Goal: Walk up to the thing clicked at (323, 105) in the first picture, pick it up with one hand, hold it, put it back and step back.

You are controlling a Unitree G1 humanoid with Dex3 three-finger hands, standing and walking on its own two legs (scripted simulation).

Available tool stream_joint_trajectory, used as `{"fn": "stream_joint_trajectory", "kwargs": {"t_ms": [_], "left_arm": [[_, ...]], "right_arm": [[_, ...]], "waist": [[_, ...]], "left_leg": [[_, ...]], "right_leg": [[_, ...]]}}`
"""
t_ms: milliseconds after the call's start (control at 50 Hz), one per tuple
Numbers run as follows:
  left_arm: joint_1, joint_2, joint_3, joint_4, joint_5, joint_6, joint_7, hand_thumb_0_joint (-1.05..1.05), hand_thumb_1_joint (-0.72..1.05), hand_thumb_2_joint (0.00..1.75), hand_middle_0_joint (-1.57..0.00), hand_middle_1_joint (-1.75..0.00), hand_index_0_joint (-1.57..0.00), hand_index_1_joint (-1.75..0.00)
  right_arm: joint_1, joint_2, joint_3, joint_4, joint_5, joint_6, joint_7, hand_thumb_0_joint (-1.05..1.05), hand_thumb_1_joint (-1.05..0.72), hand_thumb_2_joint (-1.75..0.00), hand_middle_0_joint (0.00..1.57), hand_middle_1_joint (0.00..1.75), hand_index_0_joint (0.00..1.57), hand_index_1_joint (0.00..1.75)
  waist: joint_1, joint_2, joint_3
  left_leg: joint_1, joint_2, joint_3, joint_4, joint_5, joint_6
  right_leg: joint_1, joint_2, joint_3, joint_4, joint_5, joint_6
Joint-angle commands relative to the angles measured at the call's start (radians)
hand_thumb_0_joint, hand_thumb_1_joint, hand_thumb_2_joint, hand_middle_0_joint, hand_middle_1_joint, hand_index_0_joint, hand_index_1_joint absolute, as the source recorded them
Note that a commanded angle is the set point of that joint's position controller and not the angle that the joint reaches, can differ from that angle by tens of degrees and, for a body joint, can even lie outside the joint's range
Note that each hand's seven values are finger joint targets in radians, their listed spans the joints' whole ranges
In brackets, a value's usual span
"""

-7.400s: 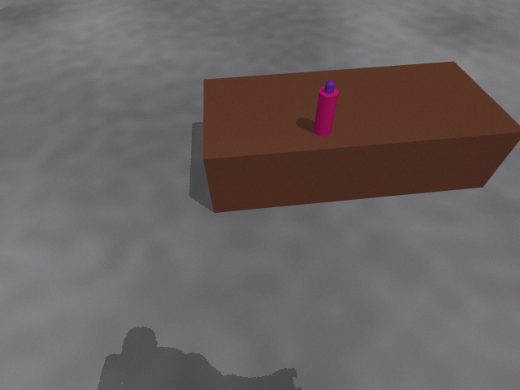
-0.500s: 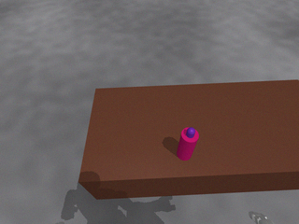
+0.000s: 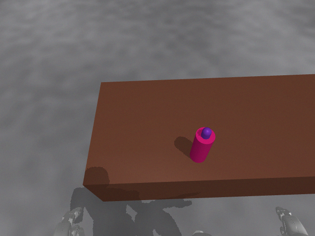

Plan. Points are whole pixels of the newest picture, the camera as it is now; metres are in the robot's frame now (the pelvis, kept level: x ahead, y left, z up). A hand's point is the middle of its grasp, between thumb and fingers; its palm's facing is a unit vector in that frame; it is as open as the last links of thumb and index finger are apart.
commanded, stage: go down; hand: right
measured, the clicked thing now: (202, 143) +0.48 -0.16 -0.28
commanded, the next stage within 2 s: none
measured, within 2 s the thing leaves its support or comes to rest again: neither
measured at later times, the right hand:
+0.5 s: hand (270, 229) +0.16 -0.27 -0.13, palm faces +0.04 +0.95 -0.31, open 17.7 cm
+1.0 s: hand out of the picture +0.14 -0.28 -0.12, palm faces +0.06 +0.95 -0.31, open 17.6 cm
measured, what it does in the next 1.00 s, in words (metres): stands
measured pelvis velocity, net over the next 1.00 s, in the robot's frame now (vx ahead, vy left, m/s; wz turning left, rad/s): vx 0.00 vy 0.00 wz -0.02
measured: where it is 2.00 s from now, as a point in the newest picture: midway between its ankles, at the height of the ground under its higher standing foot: outside the picture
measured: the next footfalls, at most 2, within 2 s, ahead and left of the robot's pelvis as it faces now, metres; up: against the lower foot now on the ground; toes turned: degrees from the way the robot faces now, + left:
none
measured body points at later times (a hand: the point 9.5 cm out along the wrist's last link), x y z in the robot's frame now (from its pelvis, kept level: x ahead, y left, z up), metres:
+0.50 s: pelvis +0.01 +0.00 -0.02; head +0.07 -0.01 +0.42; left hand +0.16 +0.26 -0.11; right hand +0.16 -0.32 -0.10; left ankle -0.03 +0.14 -0.72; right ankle +0.02 -0.13 -0.72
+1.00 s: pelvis +0.00 +0.00 -0.04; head +0.05 -0.01 +0.41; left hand +0.16 +0.25 -0.11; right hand +0.14 -0.32 -0.10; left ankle -0.03 +0.14 -0.72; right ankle +0.02 -0.13 -0.72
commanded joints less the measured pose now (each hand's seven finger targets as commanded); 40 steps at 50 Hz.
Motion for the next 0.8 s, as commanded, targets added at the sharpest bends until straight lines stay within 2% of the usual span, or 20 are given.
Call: {"fn": "stream_joint_trajectory", "kwargs": {"t_ms": [0, 40, 100, 140, 160, 200, 220, 240, 300, 340, 400, 420, 440, 460, 480, 500, 600, 640, 660, 780], "left_arm": [[0.014, 0.155, 0.053, -0.115, 0.003, -0.062, 0.030, 0.00, 0.89, 0.90, -0.20, -0.30, -0.20, -0.31], [0.013, 0.153, 0.053, -0.118, 0.001, -0.066, 0.038, 0.00, 0.90, 0.90, -0.20, -0.30, -0.20, -0.31], [0.009, 0.153, 0.053, -0.124, -0.002, -0.069, 0.048, 0.00, 0.89, 0.90, -0.20, -0.30, -0.20, -0.31], [0.004, 0.147, 0.048, -0.138, -0.003, -0.072, 0.052, 0.00, 0.89, 0.90, -0.20, -0.30, -0.19, -0.31], [0.003, 0.152, 0.051, -0.144, -0.005, -0.071, 0.056, 0.00, 0.89, 0.90, -0.20, -0.30, -0.20, -0.31], [-0.004, 0.148, 0.047, -0.150, -0.006, -0.074, 0.061, 0.00, 0.89, 0.91, -0.20, -0.30, -0.19, -0.31], [-0.001, 0.146, 0.047, -0.155, -0.008, -0.074, 0.062, 0.00, 0.88, 0.91, -0.20, -0.30, -0.19, -0.31], [0.001, 0.144, 0.043, -0.161, -0.008, -0.076, 0.065, 0.00, 0.88, 0.90, -0.20, -0.30, -0.19, -0.30], [0.002, 0.151, 0.048, -0.168, -0.008, -0.083, 0.072, 0.00, 0.89, 0.90, -0.20, -0.30, -0.19, -0.31], [0.009, 0.144, 0.047, -0.173, -0.007, -0.088, 0.076, 0.00, 0.88, 0.91, -0.20, -0.30, -0.19, -0.31], [0.006, 0.137, 0.043, -0.185, -0.006, -0.094, 0.083, 0.00, 0.89, 0.91, -0.20, -0.30, -0.19, -0.31], [0.007, 0.140, 0.043, -0.192, -0.008, -0.094, 0.085, 0.00, 0.88, 0.91, -0.20, -0.30, -0.19, -0.31], [0.008, 0.140, 0.043, -0.194, -0.007, -0.098, 0.086, 0.00, 0.89, 0.90, -0.20, -0.30, -0.19, -0.31], [0.006, 0.139, 0.044, -0.199, -0.007, -0.101, 0.087, 0.00, 0.89, 0.91, -0.20, -0.30, -0.19, -0.31], [0.005, 0.143, 0.045, -0.197, -0.008, -0.103, 0.090, 0.00, 0.88, 0.91, -0.20, -0.30, -0.19, -0.31], [0.001, 0.141, 0.043, -0.205, -0.008, -0.105, 0.090, 0.00, 0.89, 0.91, -0.20, -0.30, -0.19, -0.31], [0.004, 0.132, 0.037, -0.216, -0.009, -0.116, 0.101, 0.00, 0.89, 0.91, -0.20, -0.30, -0.19, -0.31], [0.007, 0.133, 0.039, -0.220, -0.009, -0.124, 0.105, 0.00, 0.89, 0.90, -0.20, -0.30, -0.19, -0.31], [0.005, 0.135, 0.038, -0.222, -0.009, -0.127, 0.105, 0.00, 0.89, 0.90, -0.20, -0.30, -0.19, -0.31], [-0.002, 0.131, 0.033, -0.232, -0.008, -0.146, 0.112, 0.00, 0.89, 0.90, -0.20, -0.30, -0.20, -0.31]], "right_arm": [[-0.027, -0.253, -0.083, -0.202, 0.007, -0.021, -0.007, 0.00, 0.61, -0.04, 0.03, 0.06, 0.03, 0.06], [0.016, -0.245, -0.080, -0.221, 0.012, -0.003, -0.001, 0.00, 0.60, -0.03, 0.04, 0.05, 0.04, 0.05], [0.034, -0.261, -0.089, -0.277, 0.023, 0.020, 0.009, 0.00, 0.59, -0.04, 0.04, 0.05, 0.04, 0.05], [0.076, -0.227, -0.072, -0.269, 0.033, 0.043, 0.020, 0.00, 0.61, -0.04, 0.03, 0.06, 0.03, 0.06], [0.052, -0.277, -0.097, -0.341, 0.032, 0.046, 0.021, 0.00, 0.61, -0.04, 0.03, 0.06, 0.04, 0.06], [0.103, -0.245, -0.083, -0.313, 0.044, 0.069, 0.028, 0.00, 0.61, -0.04, 0.03, 0.06, 0.04, 0.06], [0.099, -0.261, -0.090, -0.350, 0.043, 0.073, 0.031, 0.00, 0.61, -0.04, 0.03, 0.06, 0.04, 0.06], [0.116, -0.232, -0.070, -0.334, 0.045, 0.087, 0.036, 0.00, 0.61, -0.04, 0.02, 0.06, 0.03, 0.06], [0.115, -0.269, -0.104, -0.406, 0.052, 0.102, 0.037, 0.00, 0.61, -0.05, 0.02, 0.06, 0.03, 0.06], [0.141, -0.256, -0.094, -0.419, 0.050, 0.114, 0.039, 0.00, 0.61, -0.05, 0.03, 0.06, 0.03, 0.06], [0.158, -0.263, -0.103, -0.471, 0.054, 0.129, 0.038, 0.00, 0.61, -0.04, 0.03, 0.06, 0.03, 0.06], [0.161, -0.278, -0.114, -0.501, 0.057, 0.134, 0.036, 0.00, 0.61, -0.04, 0.03, 0.06, 0.04, 0.06], [0.178, -0.247, -0.095, -0.490, 0.060, 0.143, 0.038, 0.00, 0.61, -0.04, 0.03, 0.06, 0.04, 0.06], [0.183, -0.253, -0.097, -0.518, 0.060, 0.148, 0.038, 0.00, 0.61, -0.04, 0.03, 0.06, 0.04, 0.06], [0.191, -0.269, -0.117, -0.522, 0.061, 0.155, 0.034, 0.00, 0.59, -0.04, 0.04, 0.05, 0.04, 0.05], [0.194, -0.254, -0.100, -0.539, 0.061, 0.162, 0.036, 0.00, 0.61, -0.04, 0.03, 0.05, 0.04, 0.05], [0.216, -0.265, -0.117, -0.605, 0.074, 0.186, 0.029, 0.00, 0.59, -0.04, 0.04, 0.05, 0.04, 0.05], [0.250, -0.234, -0.091, -0.606, 0.072, 0.201, 0.032, 0.00, 0.59, -0.03, 0.04, 0.05, 0.04, 0.05], [0.230, -0.260, -0.110, -0.629, 0.075, 0.203, 0.029, 0.00, 0.60, -0.04, 0.04, 0.05, 0.04, 0.05], [0.256, -0.242, -0.100, -0.677, 0.082, 0.223, 0.026, 0.00, 0.60, -0.03, 0.04, 0.05, 0.05, 0.05]], "waist": [[0.007, -0.049, -0.266], [0.005, -0.057, -0.270], [0.003, -0.049, -0.250], [0.010, -0.032, -0.244], [-0.001, -0.067, -0.253], [0.006, -0.047, -0.213], [0.004, -0.035, -0.238], [0.012, -0.042, -0.222], [0.007, -0.058, -0.265], [0.014, -0.031, -0.276], [0.009, -0.045, -0.291], [0.008, -0.049, -0.288], [0.015, -0.041, -0.279], [0.010, -0.068, -0.289], [0.003, -0.079, -0.281], [0.008, -0.081, -0.284], [0.012, -0.069, -0.274], [0.015, -0.051, -0.280], [0.014, -0.084, -0.274], [0.011, -0.095, -0.252]], "left_leg": [[-0.002, -0.039, 0.005, -0.035, 0.303, 0.023], [-0.016, -0.039, 0.008, -0.019, 0.326, 0.023], [-0.029, -0.038, 0.012, -0.009, 0.316, 0.018], [-0.043, -0.040, 0.014, 0.000, 0.315, 0.018], [-0.048, -0.039, 0.014, 0.005, 0.310, 0.020], [-0.062, -0.040, 0.020, 0.008, 0.293, 0.019], [-0.057, -0.037, 0.015, 0.014, 0.311, 0.014], [-0.075, -0.039, 0.015, 0.019, 0.305, 0.016], [-0.087, -0.040, 0.018, 0.048, 0.310, 0.018], [-0.096, -0.039, 0.017, 0.062, 0.342, 0.012], [-0.102, -0.036, 0.013, 0.075, 0.342, 0.009], [-0.106, -0.036, 0.013, 0.077, 0.333, 0.009], [-0.117, -0.041, 0.018, 0.083, 0.311, 0.012], [-0.123, -0.042, 0.022, 0.090, 0.293, 0.017], [-0.129, -0.044, 0.027, 0.094, 0.277, 0.021], [-0.139, -0.046, 0.031, 0.099, 0.261, 0.023], [-0.153, -0.043, 0.026, 0.102, 0.251, 0.017], [-0.162, -0.046, 0.026, 0.110, 0.246, 0.017], [-0.168, -0.046, 0.031, 0.113, 0.229, 0.021], [-0.206, -0.050, 0.044, 0.127, 0.138, 0.028]], "right_leg": [[0.185, 0.047, -0.010, -0.013, 0.264, -0.036], [0.188, 0.044, -0.006, 0.008, 0.294, -0.034], [0.149, 0.047, -0.006, 0.024, 0.269, -0.035], [0.136, 0.045, -0.002, 0.035, 0.270, -0.038], [0.139, 0.046, -0.001, 0.040, 0.271, -0.034], [0.106, 0.045, 0.002, 0.048, 0.253, -0.034], [0.106, 0.046, 0.002, 0.062, 0.260, -0.039], [0.105, 0.046, 0.002, 0.066, 0.257, -0.038], [0.113, 0.041, 0.013, 0.092, 0.278, -0.037], [0.100, 0.040, 0.016, 0.114, 0.304, -0.042], [0.080, 0.043, 0.014, 0.137, 0.295, -0.043], [0.077, 0.043, 0.015, 0.139, 0.283, -0.043], [0.065, 0.042, 0.017, 0.138, 0.266, -0.040], [0.060, 0.041, 0.022, 0.137, 0.260, -0.038], [0.060, 0.039, 0.025, 0.134, 0.258, -0.035], [0.056, 0.036, 0.031, 0.134, 0.252, -0.034], [0.026, 0.038, 0.031, 0.161, 0.214, -0.040], [0.024, 0.038, 0.032, 0.166, 0.212, -0.039], [0.015, 0.038, 0.036, 0.162, 0.201, -0.036], [-0.002, 0.031, 0.054, 0.147, 0.131, -0.032]]}}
